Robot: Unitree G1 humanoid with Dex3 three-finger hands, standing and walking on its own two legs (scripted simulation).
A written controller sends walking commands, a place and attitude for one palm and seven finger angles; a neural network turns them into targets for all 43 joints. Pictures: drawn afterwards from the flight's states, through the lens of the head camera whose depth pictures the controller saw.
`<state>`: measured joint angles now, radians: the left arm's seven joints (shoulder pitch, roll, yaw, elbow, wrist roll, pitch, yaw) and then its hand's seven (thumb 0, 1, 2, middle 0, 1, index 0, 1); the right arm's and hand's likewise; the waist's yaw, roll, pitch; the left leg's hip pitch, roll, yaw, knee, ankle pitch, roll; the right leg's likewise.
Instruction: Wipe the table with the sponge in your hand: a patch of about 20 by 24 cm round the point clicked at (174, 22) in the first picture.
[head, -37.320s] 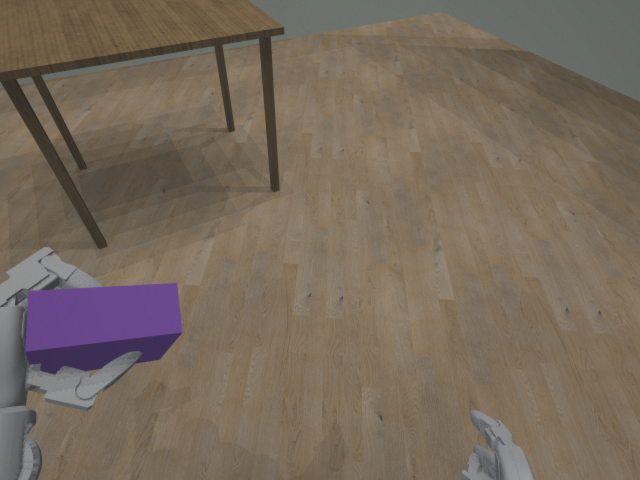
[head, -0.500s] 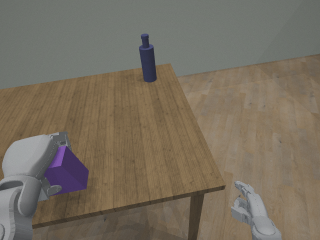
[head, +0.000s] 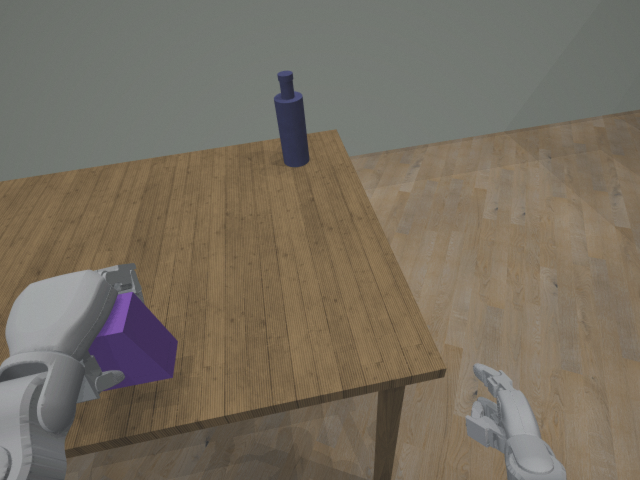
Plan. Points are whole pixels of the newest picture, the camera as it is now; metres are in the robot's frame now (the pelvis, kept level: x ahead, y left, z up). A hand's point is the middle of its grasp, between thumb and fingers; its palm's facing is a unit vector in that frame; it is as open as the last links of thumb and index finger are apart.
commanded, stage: step back with the hand held close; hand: left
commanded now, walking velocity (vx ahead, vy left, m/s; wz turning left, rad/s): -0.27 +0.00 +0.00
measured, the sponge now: (113, 353) +0.19 +0.28 +0.10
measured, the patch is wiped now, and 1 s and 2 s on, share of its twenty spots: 0.95 0.95 0.95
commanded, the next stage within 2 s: stop stepping back and stand still in 1.54 s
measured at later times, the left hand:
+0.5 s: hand (119, 301) +0.21 +0.25 +0.18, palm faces +0.31 -0.82 -0.47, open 9.3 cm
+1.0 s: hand (81, 351) +0.15 +0.25 +0.19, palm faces +0.39 -0.85 -0.36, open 9.3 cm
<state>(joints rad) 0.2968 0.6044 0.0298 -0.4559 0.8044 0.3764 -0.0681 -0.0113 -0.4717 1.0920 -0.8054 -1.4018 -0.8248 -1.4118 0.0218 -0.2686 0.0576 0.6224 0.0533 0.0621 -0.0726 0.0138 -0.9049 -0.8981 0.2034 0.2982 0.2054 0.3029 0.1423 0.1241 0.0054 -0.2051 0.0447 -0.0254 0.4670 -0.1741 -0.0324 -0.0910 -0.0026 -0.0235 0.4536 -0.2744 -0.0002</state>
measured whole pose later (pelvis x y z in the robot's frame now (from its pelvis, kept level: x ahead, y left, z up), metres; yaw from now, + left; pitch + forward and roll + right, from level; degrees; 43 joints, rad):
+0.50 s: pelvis -0.01 +0.02 -0.01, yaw -2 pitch +2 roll -2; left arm 0.53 0.47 0.42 -0.63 -0.08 -0.14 0.12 -0.02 -0.47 1.09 -0.80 -1.40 -0.82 -1.41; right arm 0.26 -0.23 0.01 0.60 0.03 -0.04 -0.08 0.02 -0.91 -0.90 0.20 0.30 0.20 0.30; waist -0.02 0.01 0.00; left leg -0.45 0.03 -0.03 0.62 -0.22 -0.01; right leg -0.32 0.00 0.00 0.57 -0.29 0.03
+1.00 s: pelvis -0.06 +0.02 -0.02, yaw +0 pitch +1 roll -2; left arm 0.44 0.40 0.37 -0.65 -0.06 -0.18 0.14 -0.02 -0.47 1.09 -0.81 -1.40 -0.83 -1.41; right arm 0.17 -0.20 0.04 0.58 0.01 -0.09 -0.07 0.01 -0.90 -0.90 0.21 0.30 0.21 0.30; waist 0.01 -0.01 0.01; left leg -0.53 0.03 -0.04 0.73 -0.32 -0.01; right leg -0.40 0.00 -0.01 0.65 -0.26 0.02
